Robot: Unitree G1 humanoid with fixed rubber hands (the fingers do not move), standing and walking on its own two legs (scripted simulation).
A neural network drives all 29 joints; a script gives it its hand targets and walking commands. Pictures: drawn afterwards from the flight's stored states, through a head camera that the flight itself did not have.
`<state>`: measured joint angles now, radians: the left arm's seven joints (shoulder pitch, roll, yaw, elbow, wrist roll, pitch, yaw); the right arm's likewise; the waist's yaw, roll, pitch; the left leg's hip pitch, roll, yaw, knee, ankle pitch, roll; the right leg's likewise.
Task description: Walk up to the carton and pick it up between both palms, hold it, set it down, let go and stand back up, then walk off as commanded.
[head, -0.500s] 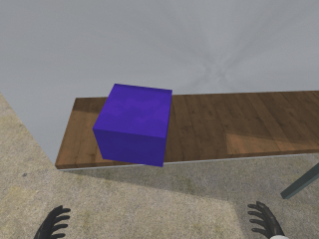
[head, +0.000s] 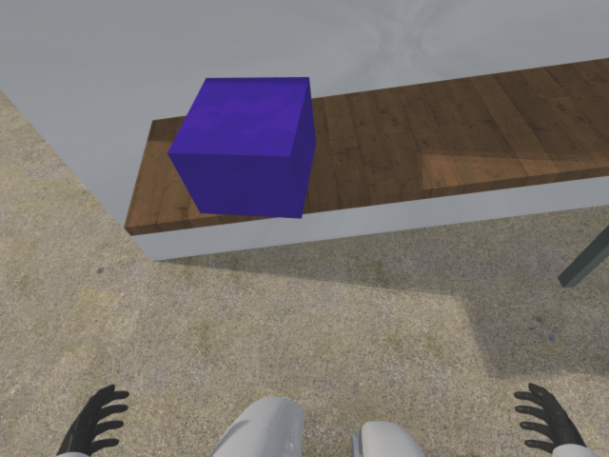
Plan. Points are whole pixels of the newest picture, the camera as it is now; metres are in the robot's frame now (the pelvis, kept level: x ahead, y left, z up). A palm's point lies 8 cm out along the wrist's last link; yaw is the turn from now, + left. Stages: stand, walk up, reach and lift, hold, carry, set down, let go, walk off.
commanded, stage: walk off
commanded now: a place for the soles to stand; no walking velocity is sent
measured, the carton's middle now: (252, 147) +0.64 +0.11 -0.02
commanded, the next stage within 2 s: none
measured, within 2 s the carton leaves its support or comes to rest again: neither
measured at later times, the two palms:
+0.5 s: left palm out of the picture -0.02 +0.38 -0.08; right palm out of the picture -0.07 -0.24 -0.07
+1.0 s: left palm out of the picture -0.27 +0.44 -0.11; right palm out of the picture -0.13 -0.19 -0.02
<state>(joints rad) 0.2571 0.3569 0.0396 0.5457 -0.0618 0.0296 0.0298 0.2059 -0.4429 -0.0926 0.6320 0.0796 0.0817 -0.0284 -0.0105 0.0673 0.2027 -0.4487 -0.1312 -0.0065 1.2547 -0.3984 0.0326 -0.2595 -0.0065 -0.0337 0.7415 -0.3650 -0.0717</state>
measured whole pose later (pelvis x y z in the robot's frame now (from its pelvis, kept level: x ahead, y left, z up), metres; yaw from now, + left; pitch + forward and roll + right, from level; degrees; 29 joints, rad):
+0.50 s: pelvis -0.16 +0.09 -0.01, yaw +4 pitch -8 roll -4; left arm 0.19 0.36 0.04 0.55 -0.06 0.06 0.03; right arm 0.33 -0.45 -0.10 0.65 0.07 0.06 0.00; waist -0.01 0.02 0.20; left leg -0.28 -0.06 0.00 0.80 -0.38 0.09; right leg -0.50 0.10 0.13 1.08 -0.36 -0.04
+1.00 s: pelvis -0.29 +0.13 +0.01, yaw +3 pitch -4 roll -4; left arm 0.45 0.42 0.07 0.62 -0.06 0.07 0.02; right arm 0.15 -0.42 -0.10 0.65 0.07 0.04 -0.02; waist -0.01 -0.03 0.15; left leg -0.40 -0.09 0.02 0.44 -0.07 0.00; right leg -0.37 0.13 0.14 0.93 -0.40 -0.04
